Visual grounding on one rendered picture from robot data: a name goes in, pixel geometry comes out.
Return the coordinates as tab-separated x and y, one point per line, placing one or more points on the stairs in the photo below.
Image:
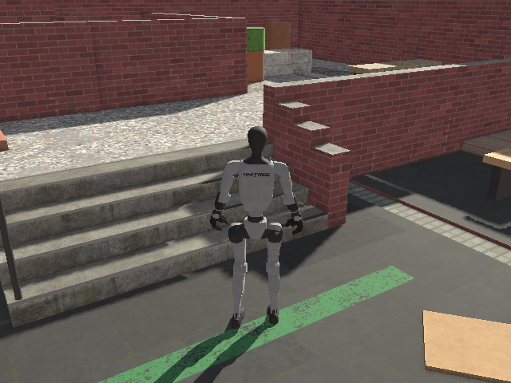
82	241

